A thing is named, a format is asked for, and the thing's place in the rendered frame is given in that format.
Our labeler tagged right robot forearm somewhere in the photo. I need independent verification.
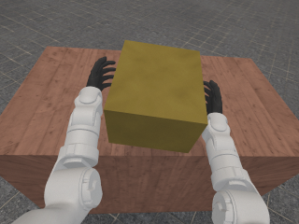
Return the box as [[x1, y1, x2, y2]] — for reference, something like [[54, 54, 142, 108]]
[[202, 112, 270, 224]]

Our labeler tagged robot right upper arm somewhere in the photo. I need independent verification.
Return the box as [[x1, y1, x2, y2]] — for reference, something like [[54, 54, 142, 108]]
[[211, 189, 269, 224]]

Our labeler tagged robot left hand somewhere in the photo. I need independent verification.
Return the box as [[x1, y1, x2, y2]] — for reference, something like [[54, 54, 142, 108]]
[[86, 56, 116, 91]]

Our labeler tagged robot left upper arm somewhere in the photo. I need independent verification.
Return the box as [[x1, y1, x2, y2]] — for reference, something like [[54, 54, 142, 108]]
[[11, 166, 103, 224]]

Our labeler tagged left robot forearm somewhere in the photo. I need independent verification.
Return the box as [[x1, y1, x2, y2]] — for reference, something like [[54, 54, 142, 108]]
[[44, 86, 103, 205]]

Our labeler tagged robot right hand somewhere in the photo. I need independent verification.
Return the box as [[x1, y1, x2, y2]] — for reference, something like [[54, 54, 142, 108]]
[[203, 80, 223, 115]]

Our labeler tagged pedestal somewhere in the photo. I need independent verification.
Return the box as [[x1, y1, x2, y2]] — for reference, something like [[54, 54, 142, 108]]
[[0, 46, 299, 215]]

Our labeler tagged carton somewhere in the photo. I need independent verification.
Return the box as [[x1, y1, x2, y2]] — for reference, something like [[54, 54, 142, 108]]
[[104, 40, 208, 153]]

